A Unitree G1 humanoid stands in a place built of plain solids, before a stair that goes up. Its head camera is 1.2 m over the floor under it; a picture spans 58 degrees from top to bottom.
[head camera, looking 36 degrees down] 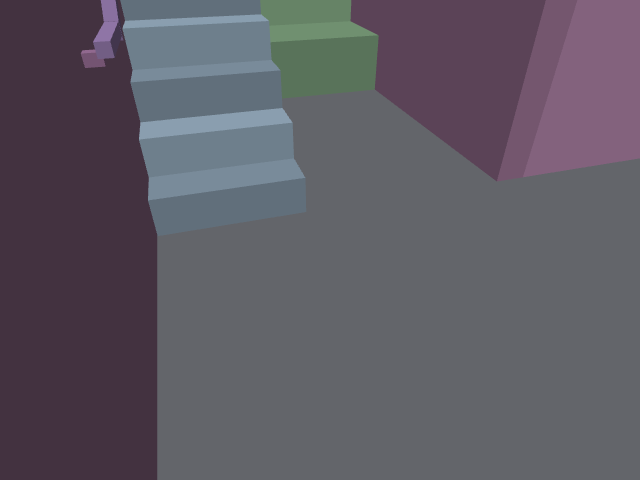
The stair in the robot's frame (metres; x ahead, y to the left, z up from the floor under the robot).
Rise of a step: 0.20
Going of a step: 0.23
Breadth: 0.74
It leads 17 degrees to the left of straight ahead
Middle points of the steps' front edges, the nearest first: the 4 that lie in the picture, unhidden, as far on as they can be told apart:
1.79 0.42 0.20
2.01 0.49 0.39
2.23 0.56 0.59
2.45 0.62 0.79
